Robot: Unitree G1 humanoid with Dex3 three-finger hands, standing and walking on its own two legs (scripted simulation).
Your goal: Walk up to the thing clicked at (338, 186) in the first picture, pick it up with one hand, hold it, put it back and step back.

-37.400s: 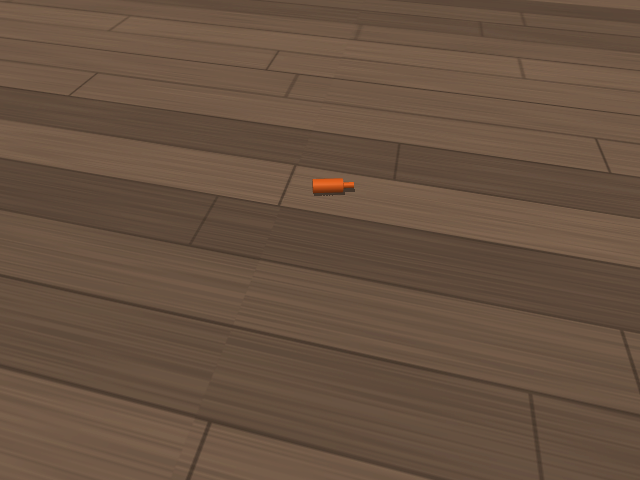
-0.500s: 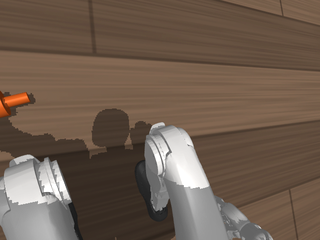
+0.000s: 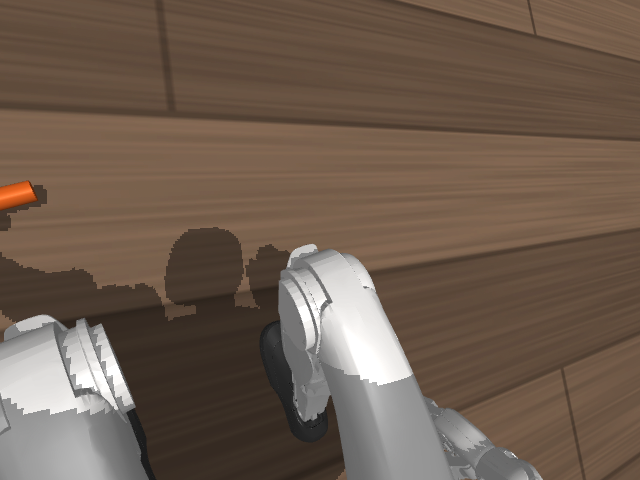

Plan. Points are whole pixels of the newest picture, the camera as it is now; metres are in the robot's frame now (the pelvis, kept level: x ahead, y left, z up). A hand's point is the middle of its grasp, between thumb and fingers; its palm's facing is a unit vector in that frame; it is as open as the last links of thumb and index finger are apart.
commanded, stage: open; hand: left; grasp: from above
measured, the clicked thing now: out of the picture +0.44 +0.32 -0.27
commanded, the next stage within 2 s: withdraw in 0.64 s
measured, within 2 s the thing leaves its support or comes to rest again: rests again in 0.14 s
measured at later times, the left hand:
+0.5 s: hand out of the picture +0.42 +0.33 -0.23, palm faces -0.42 -0.15 -0.89, open 13.9 cm
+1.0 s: hand out of the picture +0.44 +0.34 -0.21, palm faces -0.35 -0.14 -0.92, open 14.0 cm
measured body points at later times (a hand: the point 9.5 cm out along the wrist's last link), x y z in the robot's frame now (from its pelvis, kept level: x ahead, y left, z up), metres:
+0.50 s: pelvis +0.00 +0.00 +0.00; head +0.26 +0.12 +0.34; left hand +0.44 +0.34 -0.18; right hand +0.07 -0.26 -0.07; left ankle +0.06 +0.14 -0.27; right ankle +0.11 -0.12 -0.27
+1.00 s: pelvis +0.00 +0.00 +0.01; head +0.26 +0.12 +0.36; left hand +0.45 +0.35 -0.16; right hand +0.08 -0.26 -0.07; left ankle +0.06 +0.14 -0.27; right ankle +0.11 -0.12 -0.27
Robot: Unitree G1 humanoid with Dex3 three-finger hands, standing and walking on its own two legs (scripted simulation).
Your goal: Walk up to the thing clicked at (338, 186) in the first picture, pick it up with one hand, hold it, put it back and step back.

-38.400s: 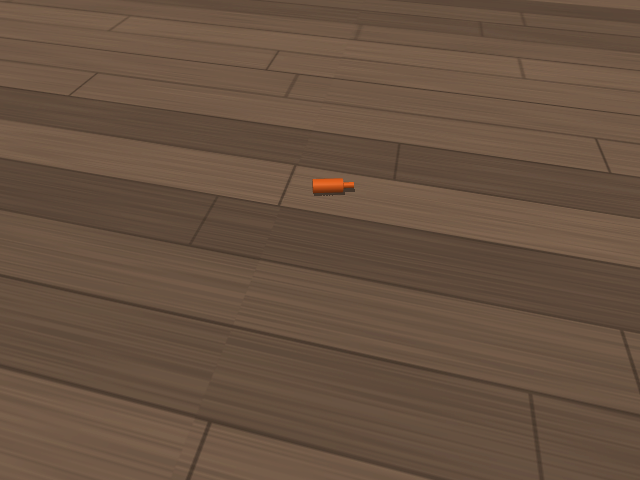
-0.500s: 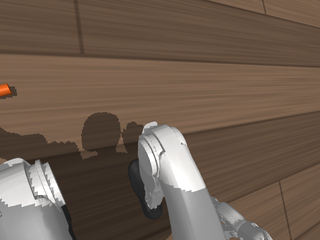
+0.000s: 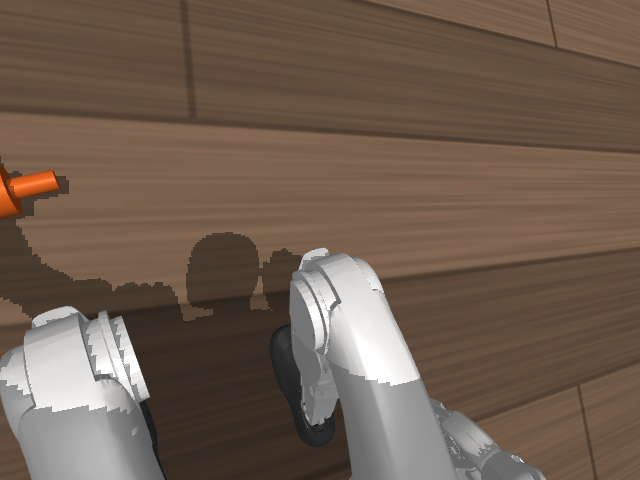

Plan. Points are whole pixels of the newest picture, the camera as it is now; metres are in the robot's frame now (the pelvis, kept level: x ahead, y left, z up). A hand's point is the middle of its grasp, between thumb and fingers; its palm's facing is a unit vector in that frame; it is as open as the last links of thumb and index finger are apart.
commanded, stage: withdraw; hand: left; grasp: from above
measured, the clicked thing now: out of the picture +0.46 +0.32 -0.27
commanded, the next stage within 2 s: home in 0.74 s
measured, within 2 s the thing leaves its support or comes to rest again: neither
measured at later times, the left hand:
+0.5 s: hand out of the picture +0.41 +0.35 -0.06, palm faces -0.49 -0.12 -0.87, open 14.0 cm
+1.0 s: hand out of the picture +0.43 +0.35 -0.11, palm faces -0.31 -0.11 -0.94, open 13.2 cm
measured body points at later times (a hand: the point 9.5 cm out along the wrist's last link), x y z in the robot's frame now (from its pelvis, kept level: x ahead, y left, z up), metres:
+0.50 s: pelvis -0.02 -0.01 +0.06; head +0.19 +0.08 +0.45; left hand +0.43 +0.36 -0.01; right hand +0.10 -0.27 -0.05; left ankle +0.06 +0.14 -0.27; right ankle +0.10 -0.12 -0.27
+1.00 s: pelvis -0.01 +0.00 +0.03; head +0.22 +0.09 +0.41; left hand +0.44 +0.35 -0.06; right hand +0.06 -0.26 -0.08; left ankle +0.06 +0.14 -0.27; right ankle +0.10 -0.12 -0.27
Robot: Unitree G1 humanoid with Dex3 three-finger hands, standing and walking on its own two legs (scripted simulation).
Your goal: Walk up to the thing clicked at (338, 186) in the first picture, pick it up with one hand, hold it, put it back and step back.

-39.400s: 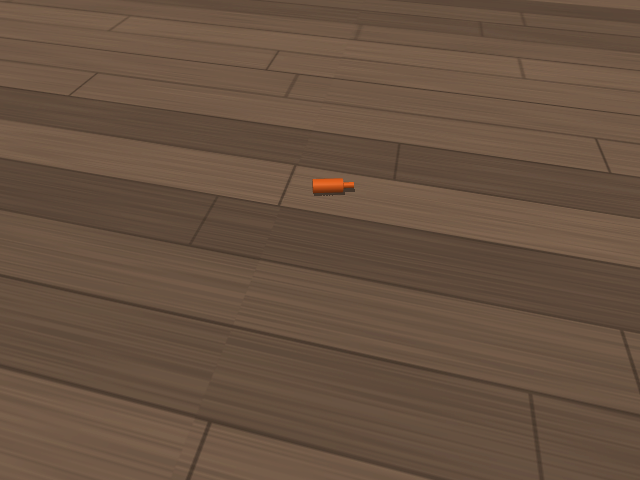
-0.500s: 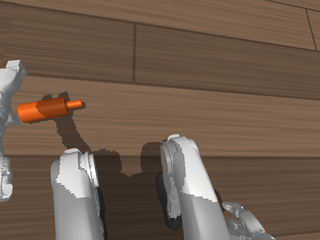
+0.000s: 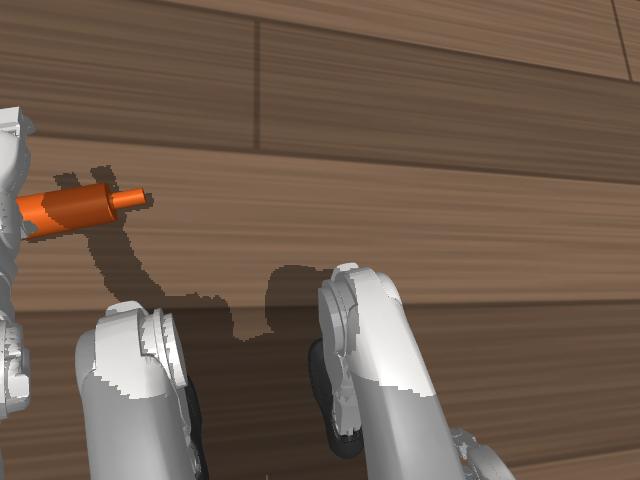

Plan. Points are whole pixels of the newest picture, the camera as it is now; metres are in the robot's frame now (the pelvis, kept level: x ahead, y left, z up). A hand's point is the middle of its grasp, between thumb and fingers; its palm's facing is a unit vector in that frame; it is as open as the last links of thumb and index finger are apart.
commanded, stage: home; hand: left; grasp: from above
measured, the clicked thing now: (81, 207) +0.50 +0.28 -0.30
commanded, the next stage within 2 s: none
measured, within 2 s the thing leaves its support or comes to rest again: neither
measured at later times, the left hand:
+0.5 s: hand out of the picture +0.31 +0.26 +0.07, palm faces -0.16 -0.76 -0.63, open 7.6 cm
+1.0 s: hand out of the picture +0.24 +0.22 +0.28, palm faces +0.21 -0.95 -0.23, open 7.4 cm
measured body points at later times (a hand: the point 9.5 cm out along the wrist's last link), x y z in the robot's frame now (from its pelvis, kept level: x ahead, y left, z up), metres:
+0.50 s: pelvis +0.01 +0.00 +0.18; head +0.17 +0.04 +0.60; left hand +0.31 +0.30 +0.11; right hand +0.23 -0.24 +0.07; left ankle +0.08 +0.13 -0.30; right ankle +0.10 -0.13 -0.30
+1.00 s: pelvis +0.08 +0.01 +0.35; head +0.13 +0.03 +0.80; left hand +0.23 +0.27 +0.30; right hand +0.26 -0.20 +0.27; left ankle +0.08 +0.13 -0.30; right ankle +0.10 -0.13 -0.30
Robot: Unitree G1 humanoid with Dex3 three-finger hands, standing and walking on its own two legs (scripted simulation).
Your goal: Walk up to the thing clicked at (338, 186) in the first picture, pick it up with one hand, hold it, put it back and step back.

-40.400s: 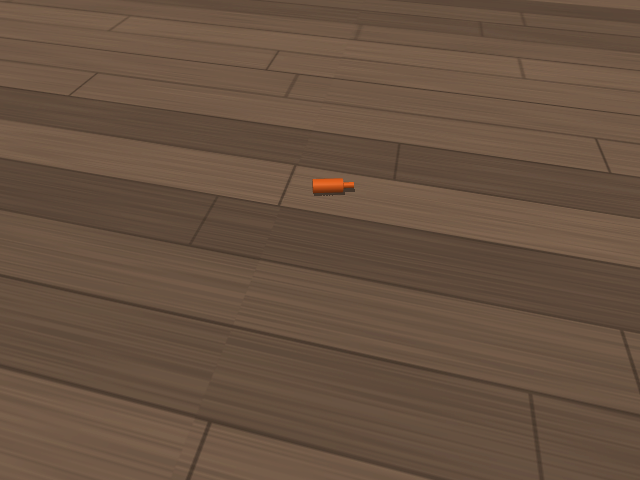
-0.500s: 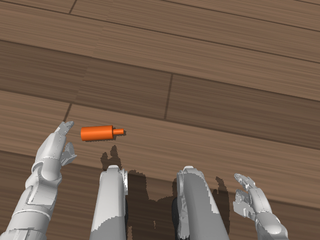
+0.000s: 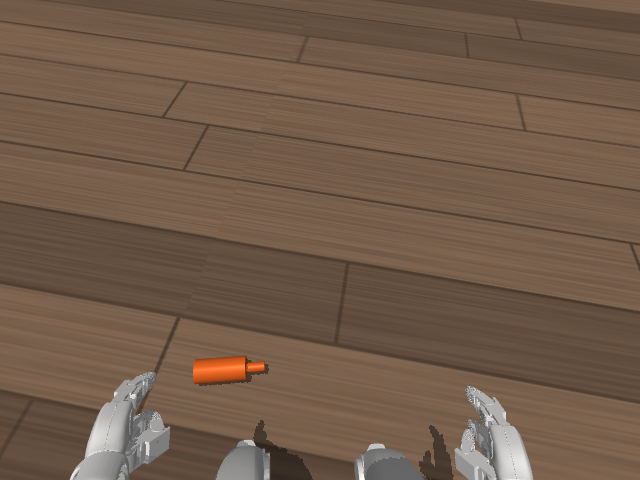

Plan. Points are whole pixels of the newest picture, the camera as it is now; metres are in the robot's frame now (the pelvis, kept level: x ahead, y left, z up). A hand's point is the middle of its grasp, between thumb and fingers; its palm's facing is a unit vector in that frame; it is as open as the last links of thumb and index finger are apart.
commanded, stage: home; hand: left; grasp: from above
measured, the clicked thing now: (230, 368) +0.46 +0.20 -0.65
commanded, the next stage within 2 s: none
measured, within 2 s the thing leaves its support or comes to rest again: neither
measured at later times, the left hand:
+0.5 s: hand (157, 464) +0.16 +0.18 -0.02, palm faces +0.08 -0.98 -0.20, open 7.4 cm
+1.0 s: hand (158, 465) +0.16 +0.17 -0.02, palm faces +0.07 -0.98 -0.21, open 7.4 cm
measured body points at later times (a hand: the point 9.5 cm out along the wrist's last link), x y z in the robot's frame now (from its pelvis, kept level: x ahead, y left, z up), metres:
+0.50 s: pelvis +0.01 -0.01 +0.03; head +0.03 +0.00 +0.48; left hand +0.16 +0.23 -0.01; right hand +0.19 -0.25 -0.03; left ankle +0.03 +0.13 -0.65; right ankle +0.00 -0.14 -0.65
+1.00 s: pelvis +0.00 -0.01 +0.03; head +0.02 +0.00 +0.48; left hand +0.16 +0.23 +0.00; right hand +0.16 -0.25 -0.04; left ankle +0.03 +0.13 -0.65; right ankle +0.00 -0.14 -0.65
